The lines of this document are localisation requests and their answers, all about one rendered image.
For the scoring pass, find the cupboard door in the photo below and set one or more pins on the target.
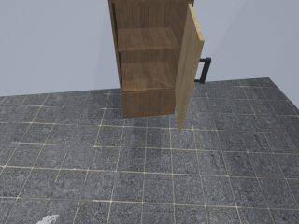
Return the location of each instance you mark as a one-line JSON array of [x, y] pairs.
[[189, 58]]

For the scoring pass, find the handle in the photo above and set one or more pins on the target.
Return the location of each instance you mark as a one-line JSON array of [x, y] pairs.
[[207, 63]]

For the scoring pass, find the left robot hand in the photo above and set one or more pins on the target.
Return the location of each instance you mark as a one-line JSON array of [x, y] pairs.
[[49, 219]]

